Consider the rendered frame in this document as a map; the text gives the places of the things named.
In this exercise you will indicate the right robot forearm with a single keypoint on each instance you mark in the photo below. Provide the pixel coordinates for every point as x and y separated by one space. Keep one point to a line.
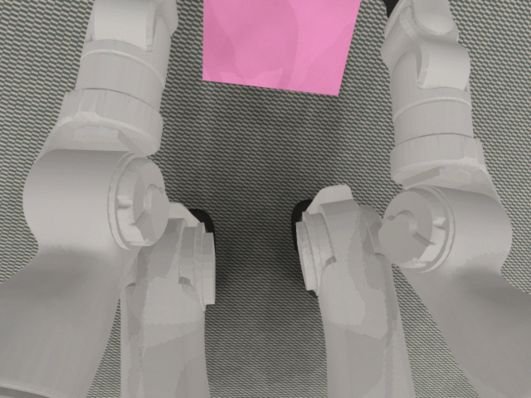
431 101

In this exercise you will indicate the robot right hand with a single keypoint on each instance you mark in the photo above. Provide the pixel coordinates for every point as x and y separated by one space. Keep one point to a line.
390 6

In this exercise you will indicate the right robot shin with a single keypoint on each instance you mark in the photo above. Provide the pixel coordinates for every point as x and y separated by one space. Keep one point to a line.
343 192

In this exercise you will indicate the robot left thigh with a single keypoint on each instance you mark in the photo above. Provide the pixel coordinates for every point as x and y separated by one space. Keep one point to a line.
162 330

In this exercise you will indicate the left robot upper arm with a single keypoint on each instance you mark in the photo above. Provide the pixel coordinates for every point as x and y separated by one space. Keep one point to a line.
91 211

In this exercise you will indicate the carton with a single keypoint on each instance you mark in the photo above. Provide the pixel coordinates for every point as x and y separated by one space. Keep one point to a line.
299 45

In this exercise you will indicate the right robot upper arm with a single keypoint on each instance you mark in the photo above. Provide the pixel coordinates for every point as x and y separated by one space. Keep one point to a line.
451 245

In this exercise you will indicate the left robot forearm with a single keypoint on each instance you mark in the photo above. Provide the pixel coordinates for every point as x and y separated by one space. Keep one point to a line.
123 69

